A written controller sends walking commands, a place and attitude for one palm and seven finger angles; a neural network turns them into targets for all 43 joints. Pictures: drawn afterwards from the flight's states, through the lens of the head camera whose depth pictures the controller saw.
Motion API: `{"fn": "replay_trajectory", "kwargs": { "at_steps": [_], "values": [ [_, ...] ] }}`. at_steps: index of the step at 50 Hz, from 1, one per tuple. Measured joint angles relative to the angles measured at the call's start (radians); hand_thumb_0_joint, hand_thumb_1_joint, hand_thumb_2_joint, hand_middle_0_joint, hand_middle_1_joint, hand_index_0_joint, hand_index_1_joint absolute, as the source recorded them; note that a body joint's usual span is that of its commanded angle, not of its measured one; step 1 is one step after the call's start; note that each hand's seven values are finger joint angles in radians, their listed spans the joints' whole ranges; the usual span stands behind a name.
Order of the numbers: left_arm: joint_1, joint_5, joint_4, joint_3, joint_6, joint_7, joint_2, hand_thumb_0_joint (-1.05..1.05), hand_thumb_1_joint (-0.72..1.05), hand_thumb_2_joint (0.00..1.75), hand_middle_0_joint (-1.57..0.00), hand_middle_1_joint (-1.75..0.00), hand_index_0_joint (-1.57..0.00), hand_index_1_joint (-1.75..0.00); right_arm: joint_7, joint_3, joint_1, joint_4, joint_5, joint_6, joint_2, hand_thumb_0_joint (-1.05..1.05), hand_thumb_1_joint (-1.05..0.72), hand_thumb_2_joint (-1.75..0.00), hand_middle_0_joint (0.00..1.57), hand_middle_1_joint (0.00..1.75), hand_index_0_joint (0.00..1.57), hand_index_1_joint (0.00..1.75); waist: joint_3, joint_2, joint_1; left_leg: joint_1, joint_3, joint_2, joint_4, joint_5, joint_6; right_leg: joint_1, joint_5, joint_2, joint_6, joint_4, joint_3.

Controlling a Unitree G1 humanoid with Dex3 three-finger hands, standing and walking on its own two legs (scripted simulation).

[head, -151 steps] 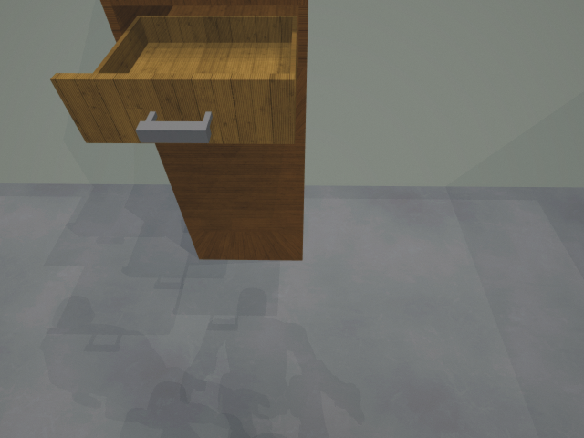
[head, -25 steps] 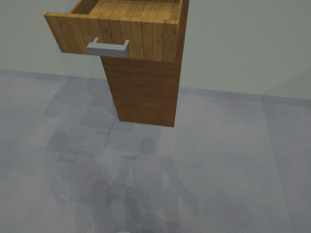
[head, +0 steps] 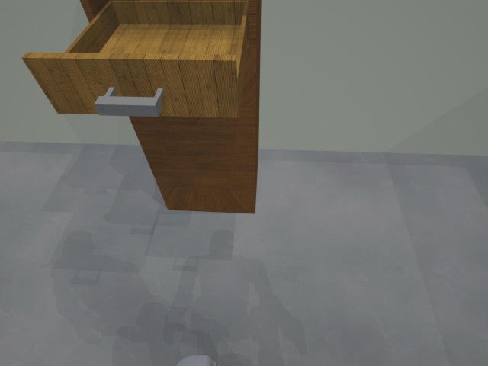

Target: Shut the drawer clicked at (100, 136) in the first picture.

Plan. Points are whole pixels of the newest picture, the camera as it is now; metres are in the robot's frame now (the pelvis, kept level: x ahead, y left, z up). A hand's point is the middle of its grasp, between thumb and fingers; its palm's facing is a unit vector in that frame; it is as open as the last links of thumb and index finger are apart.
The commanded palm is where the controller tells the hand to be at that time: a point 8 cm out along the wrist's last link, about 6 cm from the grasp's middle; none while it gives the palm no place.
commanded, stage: take the last steps up to it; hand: left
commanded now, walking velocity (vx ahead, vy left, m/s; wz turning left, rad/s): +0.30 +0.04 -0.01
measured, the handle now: (132, 99) +0.54 +0.24 +0.14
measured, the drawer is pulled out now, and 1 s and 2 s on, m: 0.30 0.30 0.30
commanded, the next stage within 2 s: come to a stop and stand still in 0.48 s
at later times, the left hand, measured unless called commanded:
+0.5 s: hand (156, 327) +0.21 +0.20 -0.16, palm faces +0.00 -0.98 -0.21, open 7.3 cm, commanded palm none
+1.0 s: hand (161, 293) +0.28 +0.21 -0.18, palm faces +0.05 -0.97 -0.25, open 7.3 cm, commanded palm none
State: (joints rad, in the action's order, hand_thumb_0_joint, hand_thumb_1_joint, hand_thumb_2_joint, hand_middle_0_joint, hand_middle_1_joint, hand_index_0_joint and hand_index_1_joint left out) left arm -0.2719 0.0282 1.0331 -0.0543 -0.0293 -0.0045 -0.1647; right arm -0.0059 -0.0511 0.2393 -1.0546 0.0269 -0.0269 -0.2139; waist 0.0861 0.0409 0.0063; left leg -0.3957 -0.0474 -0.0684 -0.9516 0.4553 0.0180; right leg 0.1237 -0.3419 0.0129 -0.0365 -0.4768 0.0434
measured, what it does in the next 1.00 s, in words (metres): walks ahead: left foot, then right foot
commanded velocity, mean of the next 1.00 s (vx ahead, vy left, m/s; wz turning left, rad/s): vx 0.01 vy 0.02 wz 0.00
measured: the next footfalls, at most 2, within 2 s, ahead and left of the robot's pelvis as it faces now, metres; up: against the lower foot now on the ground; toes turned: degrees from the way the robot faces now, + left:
left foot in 0.22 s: +0.18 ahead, +0.14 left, +0.00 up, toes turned +4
right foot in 0.54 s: +0.23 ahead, -0.11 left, +0.00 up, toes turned -6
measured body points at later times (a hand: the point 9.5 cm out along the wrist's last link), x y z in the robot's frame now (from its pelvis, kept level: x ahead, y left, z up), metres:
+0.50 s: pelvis +0.14 +0.01 +0.00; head +0.17 +0.00 +0.45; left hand +0.21 +0.25 -0.14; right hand +0.12 -0.21 -0.16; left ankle +0.14 +0.13 -0.74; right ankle +0.18 -0.10 -0.72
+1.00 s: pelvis +0.23 +0.01 +0.00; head +0.29 +0.01 +0.44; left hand +0.28 +0.26 -0.16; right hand +0.32 -0.24 -0.15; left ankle +0.28 +0.12 -0.74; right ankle +0.18 -0.11 -0.68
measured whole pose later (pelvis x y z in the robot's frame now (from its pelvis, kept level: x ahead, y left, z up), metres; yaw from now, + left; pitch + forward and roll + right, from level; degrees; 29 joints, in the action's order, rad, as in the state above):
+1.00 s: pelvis +0.23 +0.01 +0.00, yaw -1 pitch -1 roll +0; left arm -0.16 0.01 1.01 -0.07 0.05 0.03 -0.20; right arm 0.04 -0.04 0.11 -0.98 0.03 -0.03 -0.19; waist 0.16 0.00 -0.01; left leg -0.30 -0.07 -0.04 -0.52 0.20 -0.02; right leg 0.37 -0.58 0.01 0.01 -1.01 0.00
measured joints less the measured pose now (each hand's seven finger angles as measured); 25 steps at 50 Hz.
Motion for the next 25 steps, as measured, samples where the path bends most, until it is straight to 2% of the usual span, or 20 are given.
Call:
{"fn": "replay_trajectory", "kwargs": {
  "at_steps": [2,6,10,11,12,15,17,19,21,25],
  "values": [
    [-0.035,0.000,0.022,0.001,-0.005,0.004,0.006,0.00,0.91,0.90,-0.20,-0.30,-0.20,-0.30,-0.006,-0.002,-0.013,0.004,-0.003,0.003,0.006,0.01,-0.91,-0.90,0.20,0.30,0.20,0.30,0.004,-0.018,-0.003,-0.029,-0.013,0.002,0.026,-0.033,0.000,-0.036,0.015,-0.003,0.001,0.051,-0.009],
    [-0.088,0.001,0.066,0.006,-0.009,0.002,0.014,0.00,0.91,0.90,-0.20,-0.30,-0.20,-0.30,-0.017,0.000,-0.049,0.021,-0.008,0.017,0.021,0.01,-0.91,-0.90,0.20,0.30,0.20,0.30,0.019,-0.045,-0.014,-0.046,-0.023,0.003,0.169,-0.109,-0.009,-0.091,0.017,-0.007,0.010,0.110,-0.021],
    [-0.125,-0.004,0.098,0.003,-0.003,0.000,0.017,0.00,0.91,0.90,-0.20,-0.30,-0.20,-0.30,-0.016,0.009,-0.069,0.036,-0.007,0.045,0.031,0.01,-0.91,-0.90,0.20,0.30,0.20,0.30,0.026,-0.062,-0.019,0.014,-0.032,0.021,0.364,-0.198,-0.029,-0.117,-0.050,-0.014,0.031,0.063,-0.018],
    [-0.134,-0.007,0.101,0.002,0.001,-0.001,0.019,0.00,0.91,0.90,-0.20,-0.30,-0.20,-0.30,-0.012,0.011,-0.068,0.042,-0.003,0.060,0.029,0.01,-0.91,-0.90,0.20,0.30,0.20,0.30,0.022,-0.057,-0.019,0.029,-0.027,0.020,0.397,-0.257,-0.040,-0.089,-0.087,-0.013,0.029,-0.014,-0.014],
    [-0.128,-0.010,0.106,0.002,0.009,-0.002,0.016,0.00,0.91,0.90,-0.20,-0.30,-0.20,-0.30,-0.003,0.010,-0.070,0.044,0.000,0.073,0.034,0.01,-0.91,-0.90,0.20,0.30,0.20,0.30,0.028,-0.065,-0.018,0.025,-0.033,0.025,0.371,-0.276,-0.043,-0.041,-0.129,-0.019,0.022,-0.148,-0.015],
    [-0.088,-0.007,0.097,0.000,0.025,-0.004,0.003,0.01,0.91,0.90,-0.20,-0.30,-0.20,-0.30,0.011,0.018,-0.054,0.047,0.002,0.080,0.054,0.01,-0.91,-0.90,0.20,0.30,0.20,0.30,0.034,-0.088,-0.021,0.062,-0.059,0.040,0.362,-0.225,-0.051,0.135,-0.153,-0.029,-0.001,-0.531,-0.025],
    [-0.048,-0.003,0.076,-0.004,0.027,-0.007,-0.004,0.01,0.91,0.90,-0.20,-0.30,-0.20,-0.30,0.018,0.023,-0.030,0.039,0.002,0.079,0.063,0.01,-0.91,-0.90,0.20,0.30,0.20,0.30,0.027,-0.088,-0.018,0.099,-0.061,0.048,0.412,-0.227,-0.048,0.226,-0.111,-0.045,-0.001,-0.610,-0.007],
    [-0.003,-0.001,0.044,-0.005,0.027,-0.011,-0.005,0.01,0.91,0.90,-0.20,-0.30,-0.20,-0.30,0.024,0.024,-0.006,0.021,0.003,0.075,0.065,0.01,-0.92,-0.90,0.20,0.30,0.20,0.30,0.022,-0.077,-0.015,0.134,-0.056,0.052,0.466,-0.245,-0.045,0.282,-0.072,-0.064,0.005,-0.564,0.007],
    [0.037,0.000,0.011,-0.003,0.023,-0.013,-0.003,0.01,0.91,0.90,-0.19,-0.30,-0.20,-0.30,0.023,0.026,0.019,0.003,0.005,0.068,0.063,0.01,-0.92,-0.90,0.20,0.30,0.21,0.30,0.017,-0.062,-0.011,0.162,-0.050,0.054,0.505,-0.252,-0.043,0.303,-0.047,-0.077,0.010,-0.455,0.016],
    [0.082,0.003,-0.031,-0.006,0.010,-0.012,-0.013,0.01,0.93,0.90,-0.19,-0.30,-0.20,-0.30,0.014,0.024,0.062,-0.031,0.004,0.044,0.061,0.01,-0.92,-0.90,0.20,0.30,0.21,0.30,-0.001,-0.037,0.001,0.196,-0.042,0.044,0.491,-0.208,-0.028,0.260,0.013,-0.075,0.019,-0.234,0.032]
  ]
}}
